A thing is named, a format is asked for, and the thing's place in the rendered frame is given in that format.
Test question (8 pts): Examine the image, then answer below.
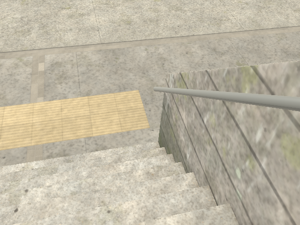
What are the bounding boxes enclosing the stairs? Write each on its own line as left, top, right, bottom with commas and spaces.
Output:
0, 142, 239, 225

